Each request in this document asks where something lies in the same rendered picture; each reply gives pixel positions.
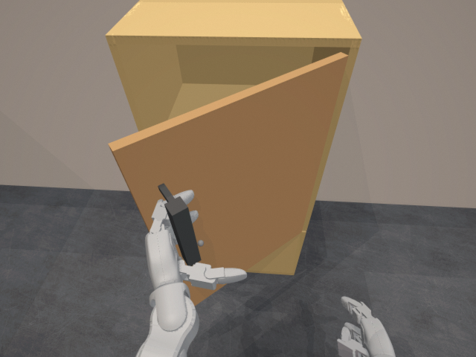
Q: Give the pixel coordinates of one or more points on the robot right hand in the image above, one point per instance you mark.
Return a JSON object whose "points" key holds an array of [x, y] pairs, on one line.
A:
{"points": [[369, 341]]}

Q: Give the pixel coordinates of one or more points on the robot left hand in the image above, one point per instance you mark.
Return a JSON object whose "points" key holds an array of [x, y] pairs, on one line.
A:
{"points": [[162, 255]]}

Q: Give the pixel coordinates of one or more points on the robot left forearm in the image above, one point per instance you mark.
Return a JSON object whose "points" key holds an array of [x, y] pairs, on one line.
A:
{"points": [[174, 322]]}

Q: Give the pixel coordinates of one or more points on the cupboard door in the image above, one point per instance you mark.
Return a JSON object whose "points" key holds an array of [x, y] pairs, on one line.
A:
{"points": [[251, 160]]}

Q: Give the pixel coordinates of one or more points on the handle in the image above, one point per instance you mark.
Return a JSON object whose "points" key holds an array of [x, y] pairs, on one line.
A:
{"points": [[180, 220]]}

